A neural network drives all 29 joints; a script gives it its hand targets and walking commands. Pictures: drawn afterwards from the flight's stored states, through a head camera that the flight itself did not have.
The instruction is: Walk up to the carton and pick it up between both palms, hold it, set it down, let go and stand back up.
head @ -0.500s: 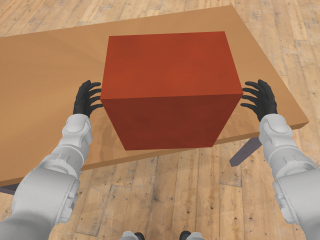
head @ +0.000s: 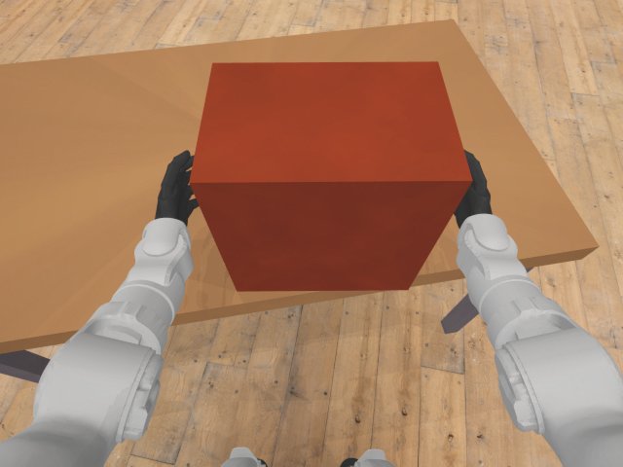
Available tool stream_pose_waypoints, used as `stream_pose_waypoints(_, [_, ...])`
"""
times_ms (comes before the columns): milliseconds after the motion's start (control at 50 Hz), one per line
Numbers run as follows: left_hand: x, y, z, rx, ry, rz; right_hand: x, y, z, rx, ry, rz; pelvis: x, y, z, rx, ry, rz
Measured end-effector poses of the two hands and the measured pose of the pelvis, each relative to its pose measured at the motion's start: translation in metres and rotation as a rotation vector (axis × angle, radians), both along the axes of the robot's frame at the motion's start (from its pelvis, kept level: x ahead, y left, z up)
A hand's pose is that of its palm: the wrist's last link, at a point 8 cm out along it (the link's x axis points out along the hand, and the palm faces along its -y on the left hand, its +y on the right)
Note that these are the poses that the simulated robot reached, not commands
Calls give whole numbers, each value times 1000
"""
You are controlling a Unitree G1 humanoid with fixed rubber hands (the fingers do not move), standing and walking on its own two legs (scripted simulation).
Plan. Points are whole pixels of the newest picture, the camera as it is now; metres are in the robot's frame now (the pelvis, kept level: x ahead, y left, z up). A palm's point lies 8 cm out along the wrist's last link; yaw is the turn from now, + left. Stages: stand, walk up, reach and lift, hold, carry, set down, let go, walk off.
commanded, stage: reach and lift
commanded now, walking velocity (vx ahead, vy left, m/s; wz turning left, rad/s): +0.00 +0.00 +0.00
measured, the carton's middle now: (323, 192) +0.49 +0.00 +0.02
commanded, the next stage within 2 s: none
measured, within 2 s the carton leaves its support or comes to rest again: neither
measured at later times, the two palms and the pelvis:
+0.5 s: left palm (184, 215) +0.44 +0.18 +0.04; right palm (464, 211) +0.46 -0.18 +0.04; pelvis +0.01 +0.01 +0.01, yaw -1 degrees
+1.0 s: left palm (185, 218) +0.44 +0.18 +0.04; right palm (464, 212) +0.45 -0.18 +0.04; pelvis +0.00 +0.01 +0.01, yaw +0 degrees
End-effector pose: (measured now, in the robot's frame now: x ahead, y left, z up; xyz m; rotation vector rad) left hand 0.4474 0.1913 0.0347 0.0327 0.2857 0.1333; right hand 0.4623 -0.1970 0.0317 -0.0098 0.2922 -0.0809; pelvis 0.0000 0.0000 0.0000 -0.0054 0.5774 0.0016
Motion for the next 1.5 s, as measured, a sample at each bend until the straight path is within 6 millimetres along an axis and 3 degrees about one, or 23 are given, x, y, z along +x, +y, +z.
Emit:
stream_pose_waypoints(160, [1, -12, -2, -6, 11, -19, 0, 4, 6, -3, -1, -28, 8, 5, 6, -16, -29, 4])
stream_pose_waypoints(500, [-6, -14, 3, -4, 17, 7, -6, 12, 6, 6, -2, -23, 9, 15, 14, -22, -51, -4])
stream_pose_waypoints(1140, [-9, -16, 2, -13, -8, 37, -10, 14, 7, 8, -3, -45, 3, 3, 10, -14, -49, 16])
stream_pose_waypoints(1500, [-16, -19, 3, 8, -59, 47, -18, 15, 4, 15, -94, -64, 18, 4, 30, -10, -99, 32])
